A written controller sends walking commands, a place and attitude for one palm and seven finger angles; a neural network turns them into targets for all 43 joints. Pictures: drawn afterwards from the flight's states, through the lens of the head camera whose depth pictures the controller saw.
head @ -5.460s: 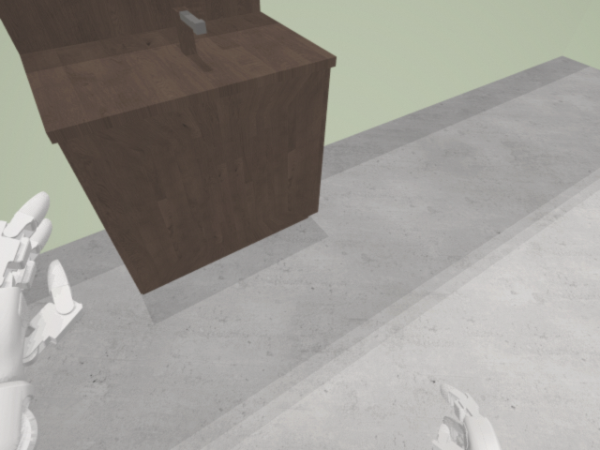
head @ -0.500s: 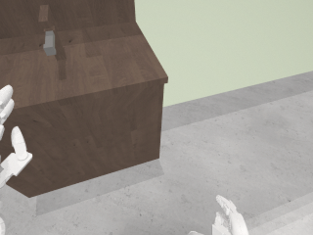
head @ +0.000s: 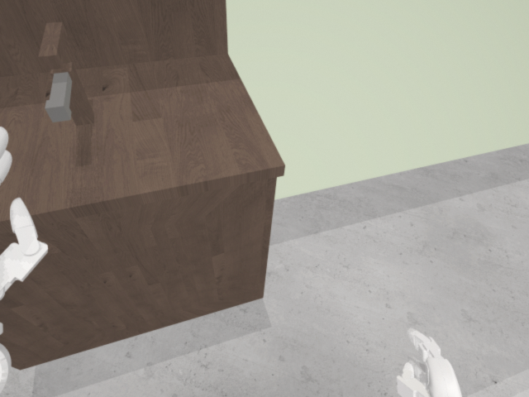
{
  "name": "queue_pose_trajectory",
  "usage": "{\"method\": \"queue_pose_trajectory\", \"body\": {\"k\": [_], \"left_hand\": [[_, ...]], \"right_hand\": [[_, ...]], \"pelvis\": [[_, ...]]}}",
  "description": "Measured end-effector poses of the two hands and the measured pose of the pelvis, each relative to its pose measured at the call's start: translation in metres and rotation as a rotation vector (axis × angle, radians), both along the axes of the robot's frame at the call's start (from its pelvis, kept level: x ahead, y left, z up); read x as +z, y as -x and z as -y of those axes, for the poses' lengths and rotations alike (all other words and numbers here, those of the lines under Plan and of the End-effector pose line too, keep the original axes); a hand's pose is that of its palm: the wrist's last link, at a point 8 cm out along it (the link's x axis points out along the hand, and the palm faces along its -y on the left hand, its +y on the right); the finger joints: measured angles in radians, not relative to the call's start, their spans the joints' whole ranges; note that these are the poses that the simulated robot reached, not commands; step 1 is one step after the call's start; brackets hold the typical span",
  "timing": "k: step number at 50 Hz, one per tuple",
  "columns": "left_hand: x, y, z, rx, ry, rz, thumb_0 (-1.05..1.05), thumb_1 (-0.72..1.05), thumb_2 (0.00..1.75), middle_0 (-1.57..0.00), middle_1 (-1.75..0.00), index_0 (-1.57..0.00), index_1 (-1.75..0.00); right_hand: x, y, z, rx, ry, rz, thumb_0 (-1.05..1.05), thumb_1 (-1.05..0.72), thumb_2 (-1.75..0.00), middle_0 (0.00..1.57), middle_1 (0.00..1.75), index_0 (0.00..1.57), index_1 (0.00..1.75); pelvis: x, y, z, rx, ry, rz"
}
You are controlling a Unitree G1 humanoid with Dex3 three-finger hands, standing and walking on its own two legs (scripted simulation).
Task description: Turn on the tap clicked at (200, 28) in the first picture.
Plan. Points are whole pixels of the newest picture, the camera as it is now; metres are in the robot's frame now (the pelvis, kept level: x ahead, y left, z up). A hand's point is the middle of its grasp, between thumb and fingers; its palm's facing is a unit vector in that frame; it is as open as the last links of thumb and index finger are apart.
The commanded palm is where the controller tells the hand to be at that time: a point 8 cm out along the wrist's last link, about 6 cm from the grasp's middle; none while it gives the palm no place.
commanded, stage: take the last steps up to it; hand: left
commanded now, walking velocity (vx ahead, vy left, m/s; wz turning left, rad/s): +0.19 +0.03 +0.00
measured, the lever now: (58, 110) +0.51 +0.39 +0.14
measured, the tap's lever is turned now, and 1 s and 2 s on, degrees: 0 0 0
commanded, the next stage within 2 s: come to a stop and stand still in 0.30 s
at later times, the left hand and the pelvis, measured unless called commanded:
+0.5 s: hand (122, 196) +0.30 +0.19 +0.18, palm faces +0.39 -0.80 -0.45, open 7.4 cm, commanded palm +0.24 +0.24 +0.19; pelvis +0.08 -0.04 +0.01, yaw +1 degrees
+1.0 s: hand (130, 205) +0.30 +0.19 +0.17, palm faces +0.38 -0.83 -0.40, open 7.4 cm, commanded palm +0.24 +0.23 +0.19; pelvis +0.08 -0.05 +0.00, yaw +0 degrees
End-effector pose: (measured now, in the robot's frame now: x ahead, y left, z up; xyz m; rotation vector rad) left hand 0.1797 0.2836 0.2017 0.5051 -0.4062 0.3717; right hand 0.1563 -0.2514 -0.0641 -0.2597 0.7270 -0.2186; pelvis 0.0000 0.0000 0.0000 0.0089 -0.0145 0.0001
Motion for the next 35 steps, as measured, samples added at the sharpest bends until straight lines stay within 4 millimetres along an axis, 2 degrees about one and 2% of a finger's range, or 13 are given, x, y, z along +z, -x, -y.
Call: {"method": "queue_pose_trajectory", "body": {"k": [3,8,12,16,22,27,30,35], "left_hand": [[0.001,-0.015,0.0,0.01,0.018,-0.021,0.02,0.89,0.9,-0.21,-0.3,-0.21,-0.3],[0.004,-0.027,0.021,-0.008,0.003,-0.08,0.02,0.9,0.9,-0.2,-0.3,-0.21,-0.3],[0.003,-0.037,0.036,0.018,-0.056,-0.109,0.02,0.89,0.9,-0.21,-0.3,-0.21,-0.3],[-0.003,-0.053,0.045,0.049,-0.018,-0.117,0.02,0.89,0.9,-0.21,-0.3,-0.21,-0.3],[-0.004,-0.073,0.052,0.041,0.005,-0.149,0.02,0.89,0.9,-0.21,-0.3,-0.21,-0.3],[-0.004,-0.084,0.048,0.005,-0.006,-0.144,0.02,0.89,0.9,-0.21,-0.3,-0.21,-0.3],[-0.007,-0.091,0.04,-0.009,-0.007,-0.12,0.02,0.89,0.9,-0.21,-0.3,-0.21,-0.3],[-0.007,-0.098,0.035,0.011,-0.004,-0.119,0.02,0.89,0.9,-0.21,-0.3,-0.21,-0.3]], "right_hand": [[-0.001,-0.013,-0.02,0.026,-0.067,0.007,0.01,-0.91,-0.9,0.2,0.3,0.2,0.3],[-0.01,-0.028,-0.04,0.07,-0.16,-0.005,0.01,-0.9,-0.9,0.2,0.3,0.21,0.3],[-0.03,-0.04,-0.036,0.093,-0.203,-0.03,0.01,-0.9,-0.9,0.2,0.3,0.21,0.3],[-0.045,-0.051,-0.016,0.102,-0.187,-0.101,0.01,-0.9,-0.9,0.2,0.3,0.21,0.3],[-0.027,-0.066,0.019,0.068,-0.098,-0.136,0.02,-0.9,-0.9,0.2,0.3,0.21,0.3],[-0.011,-0.086,0.035,0.043,-0.019,-0.086,0.02,-0.9,-0.9,0.2,0.3,0.2,0.3],[-0.006,-0.098,0.033,0.017,-0.002,-0.055,0.02,-0.91,-0.9,0.2,0.3,0.2,0.3],[-0.001,-0.111,0.012,0.07,-0.048,-0.008,0.01,-0.91,-0.9,0.2,0.3,0.2,0.3]], "pelvis": [[0.005,-0.011,0.002,0.003,0.009,-0.014],[0.009,-0.03,0.011,-0.003,0.014,-0.027],[0.0,-0.046,0.027,0.0,0.0,-0.016],[-0.001,-0.057,0.036,0.014,-0.001,-0.01],[0.011,-0.074,0.041,0.017,-0.031,-0.027],[0.009,-0.088,0.034,0.012,-0.012,-0.023],[0.004,-0.094,0.029,0.002,-0.007,-0.011],[0.006,-0.097,0.032,0.005,-0.01,-0.022]]}}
